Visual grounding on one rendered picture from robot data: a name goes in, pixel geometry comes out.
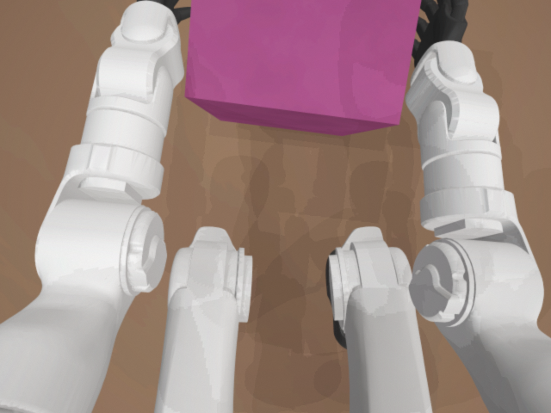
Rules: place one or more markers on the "right robot forearm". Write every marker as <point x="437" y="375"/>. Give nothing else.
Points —
<point x="464" y="193"/>

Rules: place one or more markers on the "robot right hand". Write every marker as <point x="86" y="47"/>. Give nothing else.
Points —
<point x="447" y="22"/>

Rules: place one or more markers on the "carton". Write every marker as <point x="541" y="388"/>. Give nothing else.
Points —
<point x="335" y="67"/>

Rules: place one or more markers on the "right robot upper arm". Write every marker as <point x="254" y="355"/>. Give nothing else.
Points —
<point x="485" y="298"/>

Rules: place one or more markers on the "left robot upper arm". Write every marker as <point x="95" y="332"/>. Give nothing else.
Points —
<point x="93" y="258"/>

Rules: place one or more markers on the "robot left shin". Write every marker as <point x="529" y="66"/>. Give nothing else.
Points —
<point x="180" y="267"/>

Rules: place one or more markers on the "left robot forearm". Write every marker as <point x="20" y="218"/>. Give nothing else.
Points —
<point x="128" y="114"/>

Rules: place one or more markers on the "robot left hand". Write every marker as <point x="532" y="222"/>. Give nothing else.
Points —
<point x="179" y="13"/>

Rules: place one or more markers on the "robot right foot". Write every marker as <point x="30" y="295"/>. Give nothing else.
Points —
<point x="338" y="332"/>

